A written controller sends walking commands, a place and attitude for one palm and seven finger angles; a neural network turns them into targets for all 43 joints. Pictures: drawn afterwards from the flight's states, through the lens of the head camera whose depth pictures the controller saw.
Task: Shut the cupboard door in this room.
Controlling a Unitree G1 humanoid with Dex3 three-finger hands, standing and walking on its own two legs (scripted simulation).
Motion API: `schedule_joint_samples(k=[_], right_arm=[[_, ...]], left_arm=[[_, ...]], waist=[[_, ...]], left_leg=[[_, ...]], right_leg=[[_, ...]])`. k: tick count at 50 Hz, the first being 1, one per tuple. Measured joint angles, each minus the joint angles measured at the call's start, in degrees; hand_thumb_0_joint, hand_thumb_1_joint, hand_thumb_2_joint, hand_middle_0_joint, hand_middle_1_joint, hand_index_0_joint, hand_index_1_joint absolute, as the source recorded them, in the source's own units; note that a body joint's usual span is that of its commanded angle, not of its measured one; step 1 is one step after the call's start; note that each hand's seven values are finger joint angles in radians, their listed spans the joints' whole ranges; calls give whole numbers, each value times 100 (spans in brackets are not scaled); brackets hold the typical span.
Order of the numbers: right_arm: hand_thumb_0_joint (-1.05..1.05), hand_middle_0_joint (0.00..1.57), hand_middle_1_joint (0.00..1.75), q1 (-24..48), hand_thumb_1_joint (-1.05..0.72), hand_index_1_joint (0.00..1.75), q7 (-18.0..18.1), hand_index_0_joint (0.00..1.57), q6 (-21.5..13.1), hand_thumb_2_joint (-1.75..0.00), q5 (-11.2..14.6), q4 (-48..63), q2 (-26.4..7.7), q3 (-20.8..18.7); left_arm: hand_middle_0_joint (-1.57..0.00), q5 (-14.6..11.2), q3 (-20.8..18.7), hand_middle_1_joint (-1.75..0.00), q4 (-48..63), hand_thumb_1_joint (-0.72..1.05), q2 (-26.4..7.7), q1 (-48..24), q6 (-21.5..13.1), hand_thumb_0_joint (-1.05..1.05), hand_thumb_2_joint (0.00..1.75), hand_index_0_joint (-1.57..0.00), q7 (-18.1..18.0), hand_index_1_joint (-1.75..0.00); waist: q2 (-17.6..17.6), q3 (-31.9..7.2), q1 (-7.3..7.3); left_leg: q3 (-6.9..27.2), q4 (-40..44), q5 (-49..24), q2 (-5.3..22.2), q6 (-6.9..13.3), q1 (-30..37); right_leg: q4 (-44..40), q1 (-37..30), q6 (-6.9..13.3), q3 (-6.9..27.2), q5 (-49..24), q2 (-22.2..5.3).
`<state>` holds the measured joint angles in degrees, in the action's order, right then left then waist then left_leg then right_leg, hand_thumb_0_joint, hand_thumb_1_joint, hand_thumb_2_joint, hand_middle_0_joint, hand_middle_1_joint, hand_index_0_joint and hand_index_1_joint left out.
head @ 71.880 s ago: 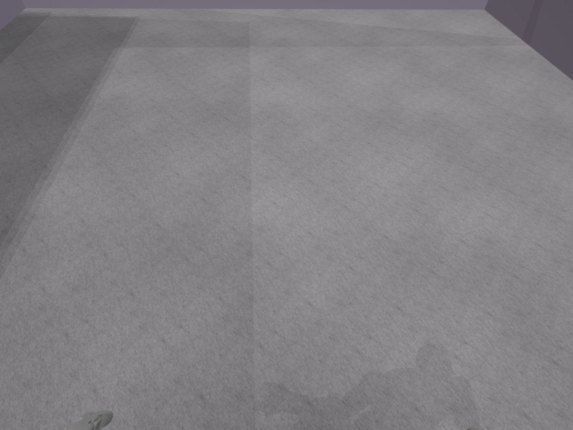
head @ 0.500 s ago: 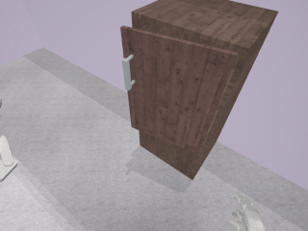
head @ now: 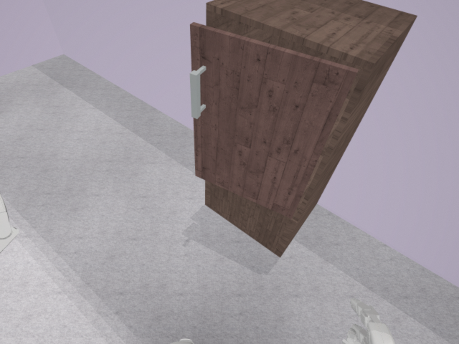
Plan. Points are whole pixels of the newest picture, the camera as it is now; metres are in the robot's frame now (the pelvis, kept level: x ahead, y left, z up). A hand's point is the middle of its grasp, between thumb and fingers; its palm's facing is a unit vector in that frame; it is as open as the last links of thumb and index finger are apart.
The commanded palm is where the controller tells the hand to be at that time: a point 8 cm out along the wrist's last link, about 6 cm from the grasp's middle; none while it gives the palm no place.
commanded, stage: step back with the hand held close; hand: left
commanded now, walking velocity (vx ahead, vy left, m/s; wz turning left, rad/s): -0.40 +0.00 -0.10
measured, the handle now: (199, 92) +0.76 +0.10 +0.02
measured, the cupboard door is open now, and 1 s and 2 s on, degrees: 11 11 11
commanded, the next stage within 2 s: stop stepping back and stand still in 0.40 s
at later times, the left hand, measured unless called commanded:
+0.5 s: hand out of the picture +0.12 +0.29 +0.18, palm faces +0.43 -0.78 -0.45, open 7.4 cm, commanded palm +0.05 +0.31 +0.19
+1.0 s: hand out of the picture +0.06 +0.29 +0.18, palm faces +0.46 -0.82 -0.34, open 7.4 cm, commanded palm +0.00 +0.31 +0.19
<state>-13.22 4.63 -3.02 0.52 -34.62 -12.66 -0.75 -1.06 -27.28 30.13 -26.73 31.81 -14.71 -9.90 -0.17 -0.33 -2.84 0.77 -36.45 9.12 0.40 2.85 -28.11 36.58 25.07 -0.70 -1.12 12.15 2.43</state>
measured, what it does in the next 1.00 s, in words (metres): walks backwards: right foot, then left foot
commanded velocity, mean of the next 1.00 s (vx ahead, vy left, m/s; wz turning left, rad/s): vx -0.09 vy -0.02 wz -0.04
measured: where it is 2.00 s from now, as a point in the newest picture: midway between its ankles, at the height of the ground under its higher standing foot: outside the picture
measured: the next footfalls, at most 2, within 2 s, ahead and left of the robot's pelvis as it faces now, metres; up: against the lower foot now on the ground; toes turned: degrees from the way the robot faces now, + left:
right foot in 0.06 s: -0.01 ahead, -0.13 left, +0.00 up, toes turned +4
left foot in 0.44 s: +0.03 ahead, +0.10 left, +0.00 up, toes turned -1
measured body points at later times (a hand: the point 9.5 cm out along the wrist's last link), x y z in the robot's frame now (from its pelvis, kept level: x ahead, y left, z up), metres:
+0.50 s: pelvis -0.09 +0.01 +0.01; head -0.08 +0.05 +0.45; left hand +0.09 +0.33 +0.21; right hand +0.07 -0.24 -0.06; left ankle -0.01 +0.10 -0.72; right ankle -0.05 -0.13 -0.72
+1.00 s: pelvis -0.16 +0.02 +0.00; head -0.20 +0.05 +0.45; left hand +0.03 +0.33 +0.20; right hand -0.07 -0.24 -0.09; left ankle -0.07 +0.11 -0.72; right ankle -0.25 -0.09 -0.72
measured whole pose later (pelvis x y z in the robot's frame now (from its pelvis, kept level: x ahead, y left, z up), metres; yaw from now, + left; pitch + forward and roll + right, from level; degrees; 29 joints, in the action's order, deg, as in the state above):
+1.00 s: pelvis -0.16 +0.02 +0.00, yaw -4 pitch -2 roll -1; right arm -18.3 5.0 -3.8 0.4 -40.6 -13.1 0.6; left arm -2.5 -24.6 25.2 -23.5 27.6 -9.4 -10.0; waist 1.6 -5.5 -1.5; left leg -2.7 -37.7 12.8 0.5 2.3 -23.0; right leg 34.1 5.5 0.7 -1.1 26.9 1.1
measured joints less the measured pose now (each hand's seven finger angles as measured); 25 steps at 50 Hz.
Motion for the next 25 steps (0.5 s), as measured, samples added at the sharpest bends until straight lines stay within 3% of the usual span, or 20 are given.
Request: schedule_joint_samples(k=[2, 5, 9, 13, 16, 18, 20, 22, 23, 25], right_arm=[[1, 20, 30, -54, -90, 30, 9, 20, -88, -90, -21, -21, 61, -5], [1, 20, 30, 23, -90, 30, -15, 20, -229, -90, -79, -79, 132, 45], [1, 20, 30, 508, -90, 30, -67, 20, -367, -90, -123, -195, 189, 98], [1, 21, 30, 750, -90, 30, -117, 20, -295, -90, -72, -125, 254, 109], [1, 21, 30, 641, -90, 30, -126, 20, -175, -90, -58, -4, 282, 88], [1, 21, 30, 495, -90, 30, -125, 20, -41, -90, -103, -26, 256, 50], [1, 21, 30, 342, -90, 30, -84, 20, 103, -90, -117, -49, 202, 36], [1, 20, 30, 212, -90, 30, -29, 20, 149, -90, -82, -9, 60, 33], [1, 20, 30, 205, -90, 30, 6, 20, 130, -90, -54, -17, 2, 0], [1, 20, 30, 282, -90, 30, 24, 20, 87, -90, 5, -112, 33, -42]], left_arm=[[-21, 21, -91, -30, -50, 88, -40, 23, -11, 2, 90, -22, 72, -30], [-21, -32, -226, -30, -48, 88, 31, 13, -64, 2, 90, -22, 121, -30], [-21, -134, -64, -30, 17, 89, 262, -274, -71, 2, 90, -21, 143, -30], [-21, -170, 262, -30, 182, 89, 249, -282, -4, 2, 90, -21, 248, -30], [-21, -124, 318, -30, 232, 88, 58, -88, -23, 2, 90, -22, 287, -30], [-22, -69, 278, -30, 198, 88, -63, 19, 2, 2, 90, -22, 255, -30], [-22, -40, 182, -30, 113, 88, -121, 56, 36, 1, 90, -22, 195, -30], [-22, -52, 109, -30, 30, 88, -98, -29, 71, 1, 90, -22, 129, -30], [-22, -60, 88, -30, -25, 88, -88, -153, 76, 1, 90, -22, 110, -30], [-21, -101, 5, -30, -185, 88, -91, -347, 64, 1, 90, -22, 117, -30]], waist=[[-32, -106, 35], [16, -231, 212], [92, 48, 408], [43, 118, 331], [96, -57, 194], [208, -246, 191], [302, -397, 209], [217, -437, 196], [162, -374, 152], [271, -133, 203]], left_leg=[[82, -1, 36, 28, -17, -86], [55, 92, -80, 98, -72, -274], [-69, 367, -417, 197, -143, -340], [-44, 576, -668, 272, -178, -273], [-15, 92, 323, 175, -306, -420], [-16, -632, 842, 15, -395, -460], [-32, -756, 1017, -64, -408, -222], [21, 30, 574, 19, -358, 255], [38, 273, 104, 30, -216, 266], [-50, 312, -58, -49, -61, 228]], right_leg=[[291, -250, -8, 145, 243, 169], [92, -641, 34, 289, 681, 272], [-327, -668, 100, 417, 640, 315], [-359, -640, 130, 392, 429, 387], [-389, -647, 148, 370, 375, 311], [-476, -651, 131, 436, 301, 185], [-609, -642, 66, 510, 189, 75], [-633, -546, -21, 469, 112, 68], [-573, -457, -68, 398, 101, 51], [-333, -320, -82, 488, 235, 3]])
